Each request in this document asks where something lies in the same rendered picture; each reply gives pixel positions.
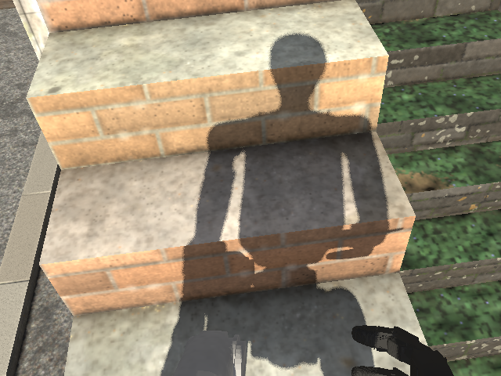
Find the robot left thigh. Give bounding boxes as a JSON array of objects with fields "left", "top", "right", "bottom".
[{"left": 173, "top": 331, "right": 247, "bottom": 376}]

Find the right robot hand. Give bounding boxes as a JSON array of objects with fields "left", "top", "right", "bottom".
[{"left": 351, "top": 325, "right": 454, "bottom": 376}]

